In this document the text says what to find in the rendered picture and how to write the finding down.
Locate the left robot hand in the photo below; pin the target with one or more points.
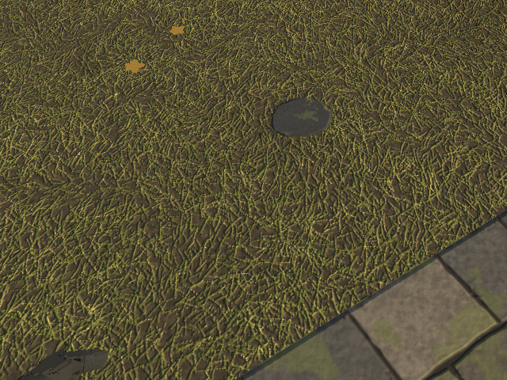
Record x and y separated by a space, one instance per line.
63 365

